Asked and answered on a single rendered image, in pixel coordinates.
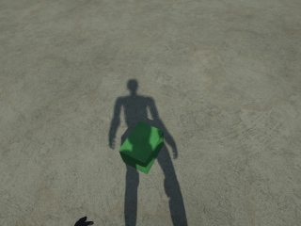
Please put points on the left robot hand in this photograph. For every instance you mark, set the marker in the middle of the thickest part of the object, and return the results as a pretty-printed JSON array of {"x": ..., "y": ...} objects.
[{"x": 83, "y": 222}]

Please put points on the carton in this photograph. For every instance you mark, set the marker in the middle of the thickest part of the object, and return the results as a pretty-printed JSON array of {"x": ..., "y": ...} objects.
[{"x": 142, "y": 146}]

